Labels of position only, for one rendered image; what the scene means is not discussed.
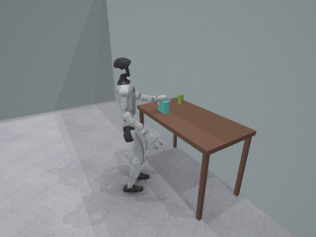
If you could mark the sponge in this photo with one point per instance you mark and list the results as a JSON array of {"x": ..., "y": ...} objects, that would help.
[{"x": 165, "y": 105}]

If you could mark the right robot forearm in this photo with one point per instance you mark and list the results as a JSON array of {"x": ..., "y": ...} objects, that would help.
[{"x": 136, "y": 124}]

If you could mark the robot left hand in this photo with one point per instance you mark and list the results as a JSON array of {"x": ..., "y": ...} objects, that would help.
[{"x": 163, "y": 98}]

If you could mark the table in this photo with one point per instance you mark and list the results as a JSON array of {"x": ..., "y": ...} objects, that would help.
[{"x": 205, "y": 131}]

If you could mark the right robot foot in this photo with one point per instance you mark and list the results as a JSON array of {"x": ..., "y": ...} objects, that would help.
[{"x": 134, "y": 189}]

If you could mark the robot head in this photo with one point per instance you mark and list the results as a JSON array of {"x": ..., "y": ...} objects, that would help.
[{"x": 123, "y": 63}]

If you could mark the robot right hand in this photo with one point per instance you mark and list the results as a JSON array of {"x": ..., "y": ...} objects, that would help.
[{"x": 151, "y": 138}]

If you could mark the robot right upper arm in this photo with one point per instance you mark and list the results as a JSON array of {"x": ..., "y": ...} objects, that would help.
[{"x": 124, "y": 94}]

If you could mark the left robot forearm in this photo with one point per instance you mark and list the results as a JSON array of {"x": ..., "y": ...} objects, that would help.
[{"x": 149, "y": 98}]

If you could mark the robot left upper arm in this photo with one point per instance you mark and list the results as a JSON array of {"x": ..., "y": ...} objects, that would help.
[{"x": 137, "y": 94}]

